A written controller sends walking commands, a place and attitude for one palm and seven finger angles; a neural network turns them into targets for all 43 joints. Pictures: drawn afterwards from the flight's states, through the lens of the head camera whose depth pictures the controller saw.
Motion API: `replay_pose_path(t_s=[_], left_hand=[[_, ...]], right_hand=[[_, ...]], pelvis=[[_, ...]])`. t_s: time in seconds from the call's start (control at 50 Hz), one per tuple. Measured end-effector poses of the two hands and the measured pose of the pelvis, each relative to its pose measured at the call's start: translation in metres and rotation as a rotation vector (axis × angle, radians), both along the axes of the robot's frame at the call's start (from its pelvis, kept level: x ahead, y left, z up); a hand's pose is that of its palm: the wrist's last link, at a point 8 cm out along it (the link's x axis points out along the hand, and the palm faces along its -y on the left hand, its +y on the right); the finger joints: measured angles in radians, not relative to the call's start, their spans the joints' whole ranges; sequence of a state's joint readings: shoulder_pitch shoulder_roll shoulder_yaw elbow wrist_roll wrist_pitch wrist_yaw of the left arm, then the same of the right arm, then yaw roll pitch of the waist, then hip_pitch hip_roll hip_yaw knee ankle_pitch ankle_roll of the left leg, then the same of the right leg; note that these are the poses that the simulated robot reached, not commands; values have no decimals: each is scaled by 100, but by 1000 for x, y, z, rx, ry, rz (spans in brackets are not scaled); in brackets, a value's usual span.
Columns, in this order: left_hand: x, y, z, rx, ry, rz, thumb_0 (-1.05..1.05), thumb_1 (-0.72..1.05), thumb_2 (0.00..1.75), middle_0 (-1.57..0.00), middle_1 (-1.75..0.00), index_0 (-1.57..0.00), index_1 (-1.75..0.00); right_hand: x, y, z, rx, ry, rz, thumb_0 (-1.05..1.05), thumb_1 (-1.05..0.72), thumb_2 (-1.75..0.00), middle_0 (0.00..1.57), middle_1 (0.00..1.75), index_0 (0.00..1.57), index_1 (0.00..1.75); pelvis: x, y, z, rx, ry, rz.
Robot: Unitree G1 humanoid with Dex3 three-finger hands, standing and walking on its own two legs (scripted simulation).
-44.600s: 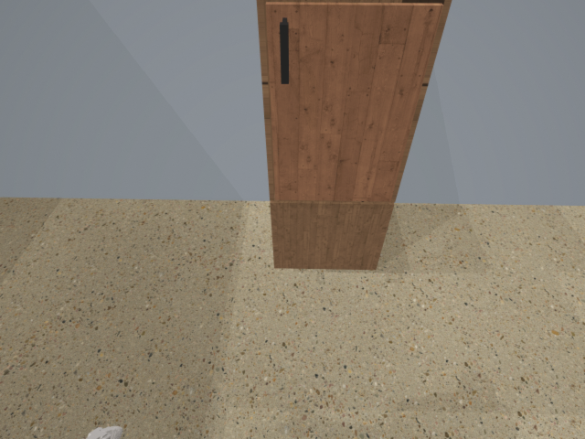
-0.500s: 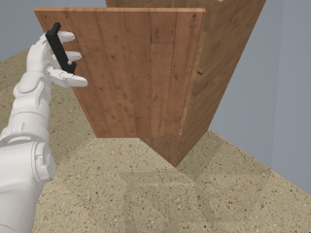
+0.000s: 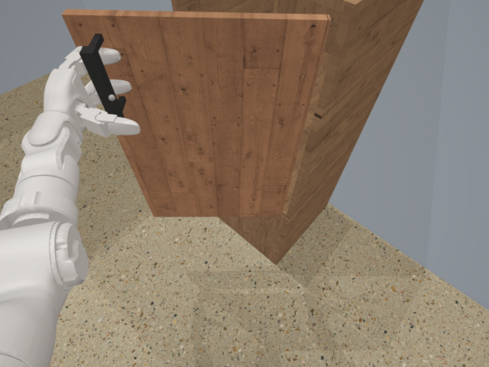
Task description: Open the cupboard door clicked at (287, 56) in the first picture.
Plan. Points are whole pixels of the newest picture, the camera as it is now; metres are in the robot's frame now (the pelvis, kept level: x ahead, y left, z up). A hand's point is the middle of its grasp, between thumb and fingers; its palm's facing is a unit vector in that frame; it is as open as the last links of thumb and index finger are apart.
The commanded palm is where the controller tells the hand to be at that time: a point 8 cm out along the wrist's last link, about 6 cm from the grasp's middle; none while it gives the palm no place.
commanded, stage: close the thumb around the handle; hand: left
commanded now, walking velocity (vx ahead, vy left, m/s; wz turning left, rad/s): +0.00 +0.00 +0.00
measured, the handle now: (107, 81) +0.54 +0.20 +0.17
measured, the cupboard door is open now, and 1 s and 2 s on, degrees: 42 47 84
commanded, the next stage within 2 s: pull the door open along its arc in 0.60 s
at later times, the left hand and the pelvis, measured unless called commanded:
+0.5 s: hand (117, 97) +0.50 +0.17 +0.17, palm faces -0.03 -1.00 +0.00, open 5.9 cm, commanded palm +0.47 +0.23 +0.17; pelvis +0.01 +0.00 +0.00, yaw +0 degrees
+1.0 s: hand (115, 110) +0.47 +0.17 +0.17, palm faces -0.04 -1.00 +0.00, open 5.4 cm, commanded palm +0.42 +0.22 +0.17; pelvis +0.01 -0.01 +0.00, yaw -2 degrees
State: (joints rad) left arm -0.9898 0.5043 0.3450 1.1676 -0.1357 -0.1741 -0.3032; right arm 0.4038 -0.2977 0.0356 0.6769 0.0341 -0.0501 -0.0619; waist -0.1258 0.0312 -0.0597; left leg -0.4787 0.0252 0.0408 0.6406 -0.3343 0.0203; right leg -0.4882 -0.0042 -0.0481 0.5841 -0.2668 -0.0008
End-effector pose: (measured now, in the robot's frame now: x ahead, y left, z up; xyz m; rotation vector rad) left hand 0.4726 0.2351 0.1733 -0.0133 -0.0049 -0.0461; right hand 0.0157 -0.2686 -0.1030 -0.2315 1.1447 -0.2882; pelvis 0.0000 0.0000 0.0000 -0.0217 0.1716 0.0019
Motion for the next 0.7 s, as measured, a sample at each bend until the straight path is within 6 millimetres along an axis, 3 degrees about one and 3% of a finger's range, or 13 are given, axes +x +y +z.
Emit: replay_pose_path(t_s=[0.16, 0.52, 0.7], left_hand=[[1, 1, -3, 19, -9, 10, -1, -20, 43, -32, -123, -32, -123], [5, -6, -3, 17, 2, 20, 1, 71, 82, -39, -133, -39, -133], [1, -7, -2, 11, -2, 22, 2, 80, 84, -38, -135, -38, -134]], right_hand=[[3, 7, -1, 13, -7, -1, 1, -91, -89, 20, 30, 20, 29], [8, 7, -3, 28, -5, -4, 1, -91, -89, 20, 30, 20, 30], [11, 0, -2, 20, -11, -5, 1, -91, -89, 20, 30, 20, 29]], pelvis=[[3, 4, 0, 0, 2, -6], [8, 1, 0, 2, 2, -6], [7, -3, 1, 2, -8, -5]])
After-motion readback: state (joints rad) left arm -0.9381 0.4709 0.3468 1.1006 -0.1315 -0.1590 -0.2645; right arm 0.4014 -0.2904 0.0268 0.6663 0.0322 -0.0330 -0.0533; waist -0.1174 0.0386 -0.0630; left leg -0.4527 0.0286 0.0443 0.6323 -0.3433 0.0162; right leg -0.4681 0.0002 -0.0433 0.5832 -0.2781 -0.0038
